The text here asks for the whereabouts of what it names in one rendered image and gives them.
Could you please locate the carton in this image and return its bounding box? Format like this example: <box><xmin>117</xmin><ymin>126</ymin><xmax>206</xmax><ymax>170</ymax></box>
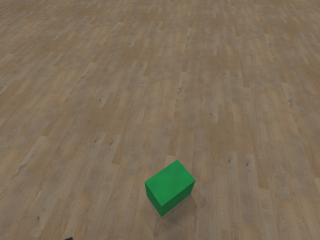
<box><xmin>144</xmin><ymin>160</ymin><xmax>196</xmax><ymax>217</ymax></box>

